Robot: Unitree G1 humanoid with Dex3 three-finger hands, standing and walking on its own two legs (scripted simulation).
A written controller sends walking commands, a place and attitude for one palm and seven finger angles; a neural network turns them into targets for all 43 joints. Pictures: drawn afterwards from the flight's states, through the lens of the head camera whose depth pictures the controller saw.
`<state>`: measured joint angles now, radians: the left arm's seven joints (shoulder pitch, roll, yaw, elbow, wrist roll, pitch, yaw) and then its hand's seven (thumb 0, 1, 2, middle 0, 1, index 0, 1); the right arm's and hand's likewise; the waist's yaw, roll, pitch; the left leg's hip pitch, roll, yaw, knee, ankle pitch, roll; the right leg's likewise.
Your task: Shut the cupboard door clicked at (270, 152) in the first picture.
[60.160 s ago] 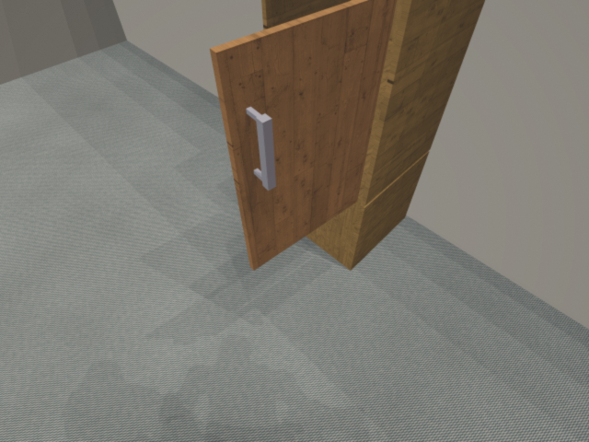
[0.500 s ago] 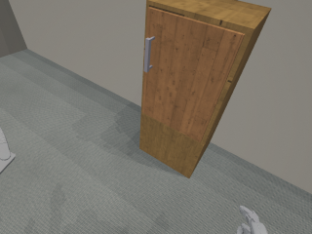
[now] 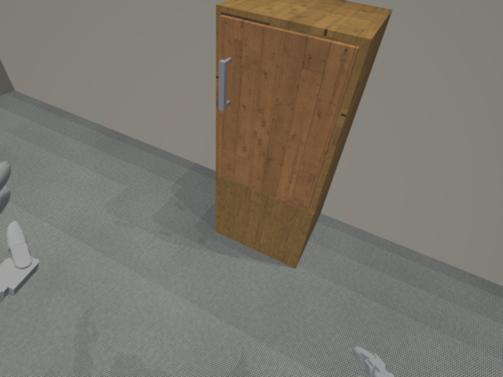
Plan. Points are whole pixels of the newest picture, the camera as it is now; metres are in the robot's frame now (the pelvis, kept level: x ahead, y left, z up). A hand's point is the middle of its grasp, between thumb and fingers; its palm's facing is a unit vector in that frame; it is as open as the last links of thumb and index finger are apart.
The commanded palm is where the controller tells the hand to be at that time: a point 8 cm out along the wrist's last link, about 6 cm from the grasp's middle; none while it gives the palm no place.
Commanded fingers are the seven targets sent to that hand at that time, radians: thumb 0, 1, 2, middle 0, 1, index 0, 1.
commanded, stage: stop stepping back and stand still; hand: left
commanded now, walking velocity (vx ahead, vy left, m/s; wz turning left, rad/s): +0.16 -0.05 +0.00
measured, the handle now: (225, 84) +0.94 +0.09 +0.05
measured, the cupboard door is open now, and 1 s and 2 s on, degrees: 0 0 0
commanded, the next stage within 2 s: let the arm hang, fingers relaxed in 0.20 s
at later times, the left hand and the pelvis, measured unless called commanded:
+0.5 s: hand out of the picture +0.14 +0.23 -0.13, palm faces +0.03 -0.96 -0.29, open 7.4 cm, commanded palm none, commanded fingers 0.00 0.90 0.90 -0.20 -0.30 -0.20 -0.30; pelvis -0.02 +0.03 -0.04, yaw +4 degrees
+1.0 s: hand out of the picture -0.04 +0.24 -0.18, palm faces +0.07 -0.98 -0.21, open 7.3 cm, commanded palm none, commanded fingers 0.00 0.90 0.90 -0.20 -0.30 -0.20 -0.30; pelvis -0.01 +0.06 +0.00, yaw +3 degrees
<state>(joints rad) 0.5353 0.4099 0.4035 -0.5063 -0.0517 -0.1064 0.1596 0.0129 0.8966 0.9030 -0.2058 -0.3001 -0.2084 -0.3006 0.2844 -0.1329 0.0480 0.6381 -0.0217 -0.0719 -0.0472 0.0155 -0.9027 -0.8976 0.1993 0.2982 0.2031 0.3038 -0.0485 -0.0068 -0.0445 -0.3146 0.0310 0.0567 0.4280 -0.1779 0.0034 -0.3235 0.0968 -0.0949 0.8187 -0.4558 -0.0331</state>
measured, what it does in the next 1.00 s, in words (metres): steps on the spot: right foot, then left foot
